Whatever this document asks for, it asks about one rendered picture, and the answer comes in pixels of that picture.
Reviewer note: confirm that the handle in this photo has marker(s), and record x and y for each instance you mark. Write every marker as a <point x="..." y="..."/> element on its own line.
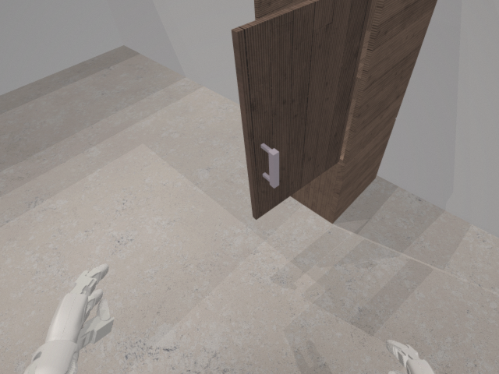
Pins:
<point x="273" y="155"/>

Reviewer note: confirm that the robot left hand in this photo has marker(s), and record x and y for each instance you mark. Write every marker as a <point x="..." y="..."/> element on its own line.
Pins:
<point x="74" y="308"/>

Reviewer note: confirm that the robot right hand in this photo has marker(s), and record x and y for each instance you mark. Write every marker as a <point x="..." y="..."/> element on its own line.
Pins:
<point x="409" y="358"/>

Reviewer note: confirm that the robot left forearm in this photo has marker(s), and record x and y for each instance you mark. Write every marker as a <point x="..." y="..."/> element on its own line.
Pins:
<point x="55" y="357"/>

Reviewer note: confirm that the cupboard door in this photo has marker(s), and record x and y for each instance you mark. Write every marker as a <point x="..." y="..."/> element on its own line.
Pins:
<point x="296" y="72"/>

